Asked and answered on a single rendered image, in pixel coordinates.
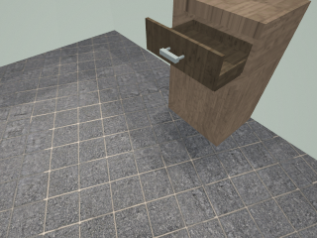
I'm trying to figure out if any cabinet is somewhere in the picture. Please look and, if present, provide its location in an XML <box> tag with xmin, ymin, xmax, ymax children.
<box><xmin>168</xmin><ymin>0</ymin><xmax>311</xmax><ymax>147</ymax></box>

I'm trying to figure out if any handle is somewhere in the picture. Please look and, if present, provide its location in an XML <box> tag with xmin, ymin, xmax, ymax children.
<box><xmin>159</xmin><ymin>47</ymin><xmax>185</xmax><ymax>63</ymax></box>

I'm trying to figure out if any drawer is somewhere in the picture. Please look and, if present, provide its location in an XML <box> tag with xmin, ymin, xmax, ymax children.
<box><xmin>145</xmin><ymin>17</ymin><xmax>253</xmax><ymax>91</ymax></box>

